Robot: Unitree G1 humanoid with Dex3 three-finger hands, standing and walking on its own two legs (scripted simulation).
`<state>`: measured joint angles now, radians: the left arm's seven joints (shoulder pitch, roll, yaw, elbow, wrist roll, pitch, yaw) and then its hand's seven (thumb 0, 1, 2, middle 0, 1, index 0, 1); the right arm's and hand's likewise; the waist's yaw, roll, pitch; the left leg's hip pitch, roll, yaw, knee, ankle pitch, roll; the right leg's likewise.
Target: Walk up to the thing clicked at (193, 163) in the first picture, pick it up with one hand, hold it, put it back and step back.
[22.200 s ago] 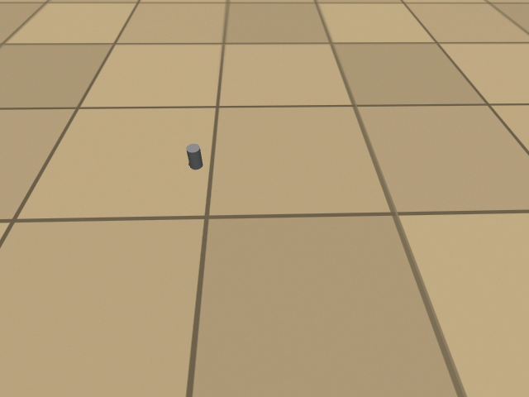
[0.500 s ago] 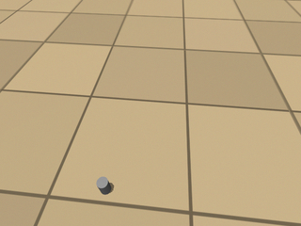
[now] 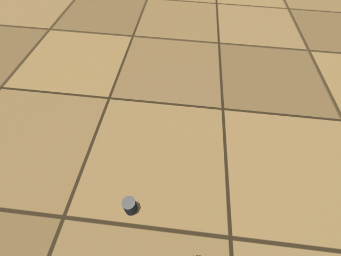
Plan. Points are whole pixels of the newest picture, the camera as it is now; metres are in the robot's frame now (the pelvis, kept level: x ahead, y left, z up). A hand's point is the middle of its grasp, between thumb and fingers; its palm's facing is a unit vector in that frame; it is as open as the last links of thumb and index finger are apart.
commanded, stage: walk up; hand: left
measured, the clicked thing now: (130, 205) +0.42 +0.20 -0.70
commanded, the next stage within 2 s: stand in 1.58 s
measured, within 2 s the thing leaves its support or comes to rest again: neither
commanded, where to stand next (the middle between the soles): +0.03 -0.04 m, yaw -2 degrees
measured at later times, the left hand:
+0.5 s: hand out of the picture +0.15 +0.24 -0.14, palm faces -0.07 -0.94 -0.33, open 7.4 cm
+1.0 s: hand out of the picture +0.09 +0.24 -0.14, palm faces -0.06 -0.94 -0.33, open 7.4 cm
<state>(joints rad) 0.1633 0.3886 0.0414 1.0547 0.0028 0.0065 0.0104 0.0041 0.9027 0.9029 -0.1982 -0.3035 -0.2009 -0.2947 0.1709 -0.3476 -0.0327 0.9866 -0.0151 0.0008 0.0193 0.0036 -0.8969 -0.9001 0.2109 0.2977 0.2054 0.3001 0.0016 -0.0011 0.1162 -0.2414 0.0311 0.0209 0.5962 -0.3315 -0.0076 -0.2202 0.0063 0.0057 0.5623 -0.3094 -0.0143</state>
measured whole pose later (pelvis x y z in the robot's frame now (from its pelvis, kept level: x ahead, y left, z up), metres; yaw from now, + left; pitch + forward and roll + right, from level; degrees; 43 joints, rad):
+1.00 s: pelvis -0.01 -0.01 +0.02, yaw -4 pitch -3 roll +0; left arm 0.12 0.36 0.04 1.07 0.01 0.03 -0.02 0.00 0.90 0.90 -0.20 -0.30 -0.20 -0.30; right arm 0.13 -0.36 -0.02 1.08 -0.01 -0.01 0.00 0.00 -0.90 -0.90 0.21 0.30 0.20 0.30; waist -0.01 -0.01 0.07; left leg -0.10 0.06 0.08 0.37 -0.22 -0.03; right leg -0.13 0.04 0.06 0.40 -0.21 -0.02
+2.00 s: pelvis +0.00 +0.00 +0.02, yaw -3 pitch -2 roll +0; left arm 0.09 0.35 0.00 1.12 0.00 -0.02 0.00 0.00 0.90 0.90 -0.20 -0.30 -0.20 -0.30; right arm 0.11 -0.34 0.00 1.13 -0.01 0.00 0.01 0.00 -0.90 -0.90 0.21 0.30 0.20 0.30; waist -0.01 0.01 0.06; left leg -0.08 0.05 0.07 0.31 -0.19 -0.02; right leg -0.09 0.02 0.06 0.31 -0.17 0.00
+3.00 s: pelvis -0.01 +0.02 +0.02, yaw -2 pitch -2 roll +0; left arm 0.12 0.35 -0.01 1.12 0.01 -0.01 0.00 0.00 0.90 0.90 -0.20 -0.30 -0.20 -0.30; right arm 0.11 -0.35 -0.01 1.14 -0.01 0.00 0.02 0.00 -0.90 -0.90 0.21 0.30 0.20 0.30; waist 0.00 -0.01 0.05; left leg -0.10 0.01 0.06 0.32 -0.18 0.01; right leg -0.10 -0.01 0.04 0.31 -0.17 0.03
